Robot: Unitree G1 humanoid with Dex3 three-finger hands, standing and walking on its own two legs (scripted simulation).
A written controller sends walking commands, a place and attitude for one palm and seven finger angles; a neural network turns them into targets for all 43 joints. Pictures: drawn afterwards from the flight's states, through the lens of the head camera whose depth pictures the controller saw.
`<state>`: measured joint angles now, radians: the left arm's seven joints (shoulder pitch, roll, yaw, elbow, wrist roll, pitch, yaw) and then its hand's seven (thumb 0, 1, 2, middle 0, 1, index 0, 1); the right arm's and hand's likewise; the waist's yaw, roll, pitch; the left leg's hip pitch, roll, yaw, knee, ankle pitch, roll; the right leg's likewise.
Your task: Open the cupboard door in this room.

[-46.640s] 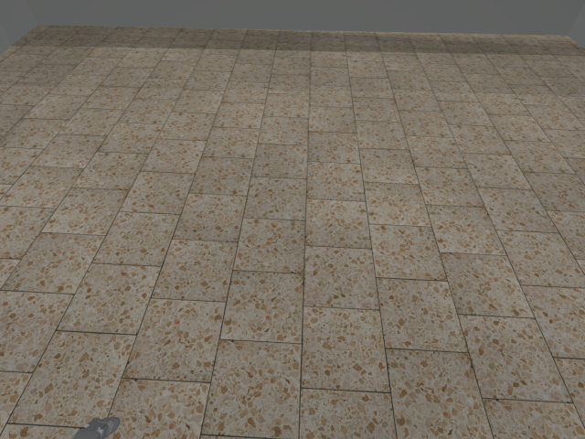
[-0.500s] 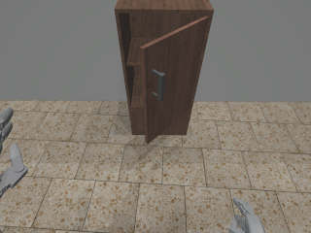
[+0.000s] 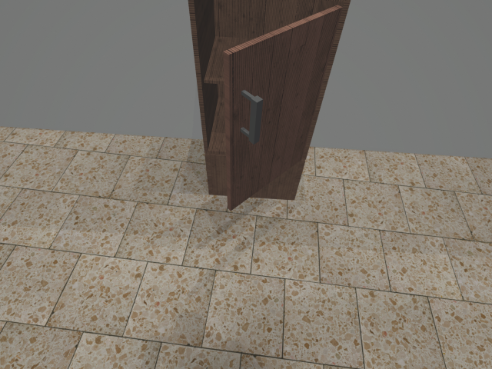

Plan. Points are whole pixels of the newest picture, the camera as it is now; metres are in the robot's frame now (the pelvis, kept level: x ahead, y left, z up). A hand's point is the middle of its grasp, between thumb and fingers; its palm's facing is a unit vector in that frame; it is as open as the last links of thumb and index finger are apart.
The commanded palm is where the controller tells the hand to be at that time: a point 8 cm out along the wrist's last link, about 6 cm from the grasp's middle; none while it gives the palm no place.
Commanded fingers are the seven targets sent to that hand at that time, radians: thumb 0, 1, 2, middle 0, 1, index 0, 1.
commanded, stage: let the arm hang, fingers relaxed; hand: left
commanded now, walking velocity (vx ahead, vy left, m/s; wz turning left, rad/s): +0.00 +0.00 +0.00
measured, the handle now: (250, 117) +0.68 +0.03 -0.02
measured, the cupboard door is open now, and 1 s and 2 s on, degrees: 45 45 45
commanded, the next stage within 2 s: look to check the result in 0.62 s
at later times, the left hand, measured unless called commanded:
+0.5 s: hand out of the picture +0.07 +0.19 -0.16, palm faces +0.00 -0.97 -0.26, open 7.3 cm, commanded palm none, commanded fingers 0.00 0.90 0.90 -0.20 -0.30 -0.20 -0.30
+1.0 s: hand out of the picture +0.06 +0.20 -0.16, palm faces -0.01 -0.96 -0.27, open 7.3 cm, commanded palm none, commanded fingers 0.00 0.90 0.90 -0.20 -0.30 -0.20 -0.30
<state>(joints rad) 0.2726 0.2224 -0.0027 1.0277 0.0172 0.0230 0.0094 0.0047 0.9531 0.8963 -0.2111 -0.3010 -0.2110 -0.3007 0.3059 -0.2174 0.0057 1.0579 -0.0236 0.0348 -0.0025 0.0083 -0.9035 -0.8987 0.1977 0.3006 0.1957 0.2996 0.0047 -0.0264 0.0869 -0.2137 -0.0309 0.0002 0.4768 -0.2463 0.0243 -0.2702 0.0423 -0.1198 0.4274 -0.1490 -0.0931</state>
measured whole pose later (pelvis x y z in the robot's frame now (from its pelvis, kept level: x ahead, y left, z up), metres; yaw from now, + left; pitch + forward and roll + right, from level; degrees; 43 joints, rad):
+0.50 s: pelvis +0.02 +0.00 +0.01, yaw -1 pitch -2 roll +1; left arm 0.18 0.19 0.01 1.12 0.01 -0.01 0.03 0.00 0.91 0.90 -0.20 -0.30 -0.20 -0.30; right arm 0.27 -0.19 0.00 1.12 -0.02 0.00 -0.02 0.00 -0.90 -0.90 0.20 0.30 0.20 0.30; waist -0.01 0.03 0.03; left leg -0.11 -0.02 0.02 0.37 -0.23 0.02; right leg -0.19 0.06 -0.10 0.34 -0.13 -0.09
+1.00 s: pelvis +0.04 +0.00 +0.01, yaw -1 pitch -1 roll +0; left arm 0.21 0.21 0.01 1.16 0.01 -0.01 0.03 0.00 0.91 0.90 -0.20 -0.30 -0.21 -0.30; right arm 0.25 -0.20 0.01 1.13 -0.02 0.00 -0.02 0.00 -0.90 -0.90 0.20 0.30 0.20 0.30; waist 0.00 0.03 0.05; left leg -0.08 -0.02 0.02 0.34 -0.24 0.02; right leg -0.16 0.06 -0.09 0.33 -0.15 -0.09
